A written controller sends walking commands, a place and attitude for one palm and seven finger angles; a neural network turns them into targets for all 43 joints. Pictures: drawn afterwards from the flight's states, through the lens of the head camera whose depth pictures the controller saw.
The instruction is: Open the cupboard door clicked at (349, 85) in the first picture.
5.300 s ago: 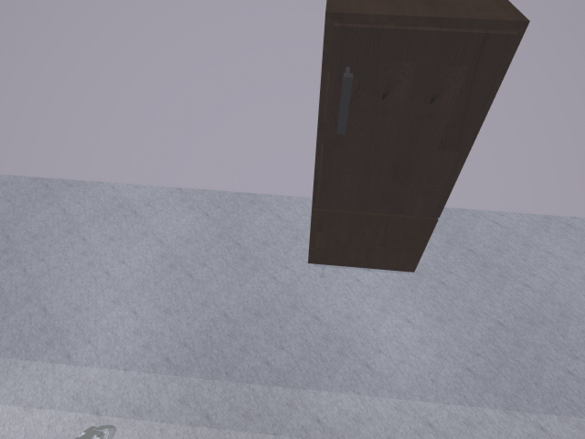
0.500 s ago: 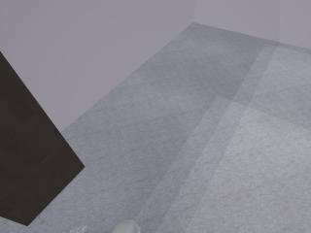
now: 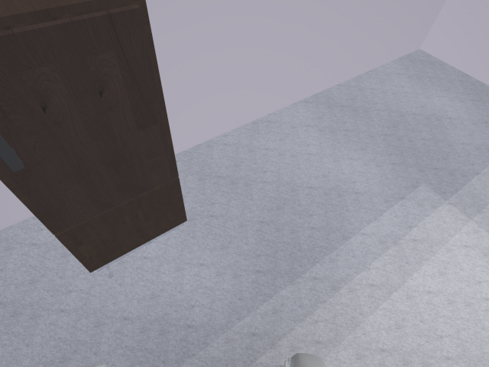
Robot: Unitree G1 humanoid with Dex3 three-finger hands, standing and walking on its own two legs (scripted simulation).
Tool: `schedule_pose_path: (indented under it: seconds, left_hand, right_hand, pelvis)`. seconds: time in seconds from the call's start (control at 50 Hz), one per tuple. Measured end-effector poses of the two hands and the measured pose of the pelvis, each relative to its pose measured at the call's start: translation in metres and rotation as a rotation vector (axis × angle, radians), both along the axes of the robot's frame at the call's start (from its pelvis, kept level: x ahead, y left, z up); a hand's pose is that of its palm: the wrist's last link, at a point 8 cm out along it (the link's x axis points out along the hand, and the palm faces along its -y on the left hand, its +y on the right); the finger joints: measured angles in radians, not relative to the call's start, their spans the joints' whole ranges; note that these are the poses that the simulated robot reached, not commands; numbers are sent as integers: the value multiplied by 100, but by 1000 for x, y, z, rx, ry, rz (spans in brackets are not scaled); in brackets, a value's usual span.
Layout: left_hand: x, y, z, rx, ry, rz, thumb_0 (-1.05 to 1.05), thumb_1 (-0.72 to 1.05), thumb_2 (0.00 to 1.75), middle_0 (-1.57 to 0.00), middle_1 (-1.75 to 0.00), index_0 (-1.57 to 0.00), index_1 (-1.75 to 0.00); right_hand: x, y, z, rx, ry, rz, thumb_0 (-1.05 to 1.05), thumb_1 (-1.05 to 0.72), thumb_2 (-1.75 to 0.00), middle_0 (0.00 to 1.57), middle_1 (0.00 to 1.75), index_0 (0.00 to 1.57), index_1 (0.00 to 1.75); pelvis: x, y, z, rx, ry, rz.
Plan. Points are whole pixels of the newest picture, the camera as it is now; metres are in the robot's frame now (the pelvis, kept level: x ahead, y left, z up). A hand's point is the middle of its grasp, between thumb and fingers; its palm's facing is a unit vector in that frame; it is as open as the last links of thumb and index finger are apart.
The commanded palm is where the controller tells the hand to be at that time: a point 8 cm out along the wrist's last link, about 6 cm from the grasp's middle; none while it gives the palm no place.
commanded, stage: turn to face it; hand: left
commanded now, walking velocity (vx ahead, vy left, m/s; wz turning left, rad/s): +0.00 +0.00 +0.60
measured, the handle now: out of the picture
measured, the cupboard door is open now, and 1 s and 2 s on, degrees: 0 0 0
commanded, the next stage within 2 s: take the last steps up to it in 0.98 s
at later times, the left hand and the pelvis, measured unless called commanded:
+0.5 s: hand out of the picture +0.00 +0.17 -0.16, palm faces +0.33 -0.91 -0.25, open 7.4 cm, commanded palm none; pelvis -0.01 -0.04 +0.00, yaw +20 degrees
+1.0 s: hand out of the picture -0.09 +0.22 -0.16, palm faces +0.53 -0.82 -0.24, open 7.4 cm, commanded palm none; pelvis -0.04 +0.01 +0.00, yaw +30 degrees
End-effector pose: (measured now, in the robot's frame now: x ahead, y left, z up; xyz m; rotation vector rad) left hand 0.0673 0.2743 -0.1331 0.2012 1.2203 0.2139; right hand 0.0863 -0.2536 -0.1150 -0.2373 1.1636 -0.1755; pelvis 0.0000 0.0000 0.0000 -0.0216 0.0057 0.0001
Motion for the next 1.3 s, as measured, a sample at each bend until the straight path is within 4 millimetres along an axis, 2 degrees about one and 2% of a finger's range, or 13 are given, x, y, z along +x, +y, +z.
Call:
schedule_pose_path:
  seconds: [0.16, 0.24, 0.36, 0.46, 0.54, 0.64, 0.72, 0.84, 0.94, 1.02, 1.14, 1.22, 1.3]
  left_hand:
    - [21, -30, 15, 19, -124, 29, 0, 91, 90, -20, -30, -20, -30]
    - [14, -49, 19, 44, -174, 50, 0, 90, 90, -20, -30, -20, -30]
    - [-27, -63, 25, 35, -140, 142, 0, 90, 90, -21, -30, -20, -30]
    - [-68, -63, 16, 12, -88, 233, 0, 90, 90, -21, -30, -20, -30]
    - [-109, -54, 2, -12, -33, 316, 0, 90, 90, -21, -30, -20, -30]
    - [-168, -31, -26, -44, 48, 429, 0, 90, 90, -21, -30, -20, -30]
    - [-196, -19, -26, -49, 114, 480, 1, 90, 90, -20, -30, -20, -30]
    - [-201, -10, -9, -46, 65, 510, 1, 91, 90, -20, -30, -20, -30]
    - [-194, -13, -2, -36, 26, 520, 0, 91, 90, -20, -30, -20, -30]
    - [-183, -22, 2, -27, -7, 517, 0, 91, 90, -20, -30, -20, -30]
    - [-173, -49, 5, 5, -59, 521, 0, 90, 90, -20, -30, -20, -30]
    - [-186, -76, 10, -17, -54, 553, 0, 90, 90, -20, -30, -20, -30]
    - [-212, -96, 8, -51, 16, 598, 0, 92, 90, -20, -30, -20, -30]
  right_hand:
    - [-10, -14, -23, 55, 60, 26, 0, -91, -90, 20, 30, 21, 30]
    - [-7, -30, -40, 73, 79, 50, 0, -91, -90, 20, 30, 20, 30]
    - [7, -39, -34, 70, 103, 129, 0, -91, -90, 20, 30, 20, 30]
    - [24, -30, -27, 47, 124, 211, 0, -91, -90, 19, 30, 20, 30]
    - [46, -8, -21, 18, 111, 298, 0, -91, -90, 19, 30, 20, 30]
    - [77, 37, -16, -20, 16, 414, 0, -91, -90, 19, 30, 20, 30]
    - [82, 65, -3, -24, -39, 461, 0, -91, -90, 20, 30, 20, 30]
    - [71, 90, 3, 2, -27, 498, 0, -91, -90, 20, 30, 20, 30]
    - [55, 95, -5, 36, 8, 502, 0, -91, -90, 20, 30, 20, 30]
    - [40, 86, -15, 57, 52, 491, 0, -91, -90, 20, 30, 20, 30]
    - [22, 57, -39, 85, 128, 473, 0, -91, -90, 20, 30, 20, 30]
    - [14, 43, -38, 78, 186, 486, 0, -91, -90, 20, 30, 20, 30]
    - [15, 36, -31, 65, 198, 487, 0, -91, -90, 20, 30, 20, 30]
  pelvis:
    - [-2, -22, -5, 19, -3, 96]
    - [-4, -37, -13, 30, -9, 153]
    - [-6, -44, -4, 47, -29, 245]
    - [-10, -41, -2, 52, -28, 317]
    - [-15, -30, -5, 44, -20, 370]
    - [-25, -7, -19, 26, -12, 426]
    - [-33, 3, -13, 11, -21, 444]
    - [-40, 12, 0, 1, -25, 481]
    - [-44, 11, 2, 7, -24, 509]
    - [-45, 3, 1, 16, -23, 529]
    - [-43, -18, -8, 42, -19, 557]
    - [-39, -23, -1, 44, -23, 575]
    - [-33, -21, 5, 46, -18, 590]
